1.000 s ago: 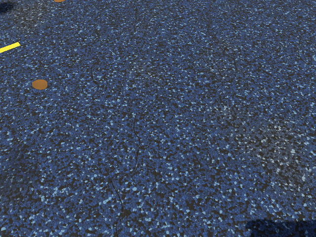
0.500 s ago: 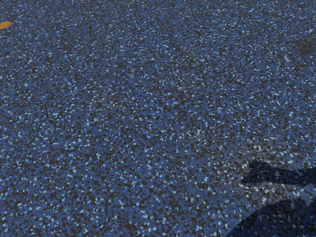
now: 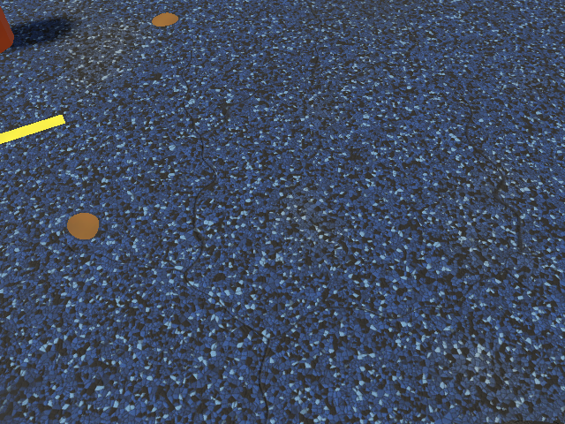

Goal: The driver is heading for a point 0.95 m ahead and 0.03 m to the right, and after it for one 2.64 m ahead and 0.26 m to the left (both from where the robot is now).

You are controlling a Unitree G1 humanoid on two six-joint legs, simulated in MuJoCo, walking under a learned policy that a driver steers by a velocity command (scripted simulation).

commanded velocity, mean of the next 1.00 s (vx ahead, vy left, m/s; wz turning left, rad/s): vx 0.50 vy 0.00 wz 0.16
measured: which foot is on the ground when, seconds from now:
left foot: down 0.00-0.46, up 0.48-0.94, down 0.96-1.00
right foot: up 0.00-0.42, down 0.44-0.98, up 1.00-1.00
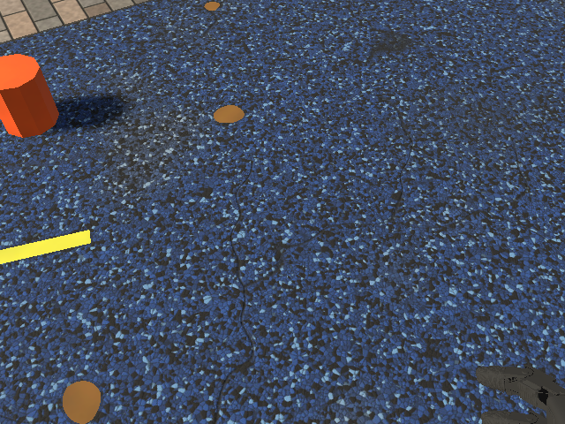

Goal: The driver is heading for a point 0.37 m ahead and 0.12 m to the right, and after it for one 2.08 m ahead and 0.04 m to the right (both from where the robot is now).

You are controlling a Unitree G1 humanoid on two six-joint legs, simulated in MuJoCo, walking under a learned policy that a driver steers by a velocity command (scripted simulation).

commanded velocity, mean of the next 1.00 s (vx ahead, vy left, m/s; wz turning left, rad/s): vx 0.50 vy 0.00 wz -0.09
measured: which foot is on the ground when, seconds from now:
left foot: down 0.00-0.50, up 0.52-1.00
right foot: up 0.00-0.46, down 0.48-1.00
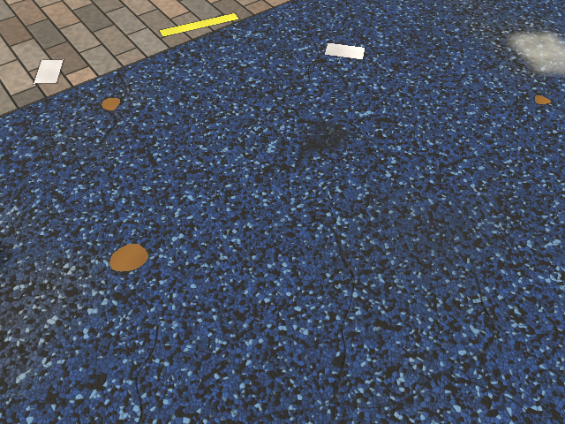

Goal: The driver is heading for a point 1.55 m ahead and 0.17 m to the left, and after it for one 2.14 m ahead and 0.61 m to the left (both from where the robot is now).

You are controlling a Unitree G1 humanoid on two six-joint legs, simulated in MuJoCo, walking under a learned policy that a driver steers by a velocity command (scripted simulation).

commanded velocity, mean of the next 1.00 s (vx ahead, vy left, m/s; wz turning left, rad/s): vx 0.50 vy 0.00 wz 0.28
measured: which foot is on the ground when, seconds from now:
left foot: up 0.00-0.02, down 0.04-0.54, up 0.56-1.00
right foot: down 0.00-0.02, up 0.04-0.50, down 0.52-1.00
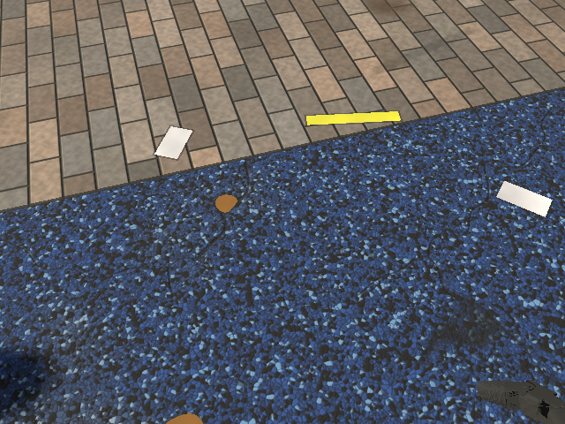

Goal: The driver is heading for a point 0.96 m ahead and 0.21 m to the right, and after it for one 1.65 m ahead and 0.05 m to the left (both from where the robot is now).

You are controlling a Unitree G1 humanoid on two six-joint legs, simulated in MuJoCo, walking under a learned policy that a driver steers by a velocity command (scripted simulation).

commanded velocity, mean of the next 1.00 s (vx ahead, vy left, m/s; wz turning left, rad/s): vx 0.50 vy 0.00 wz -0.38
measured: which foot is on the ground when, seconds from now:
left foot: up 0.00-0.02, down 0.04-0.58, up 0.60-1.00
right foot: down 0.00-0.04, up 0.06-0.56, down 0.58-1.00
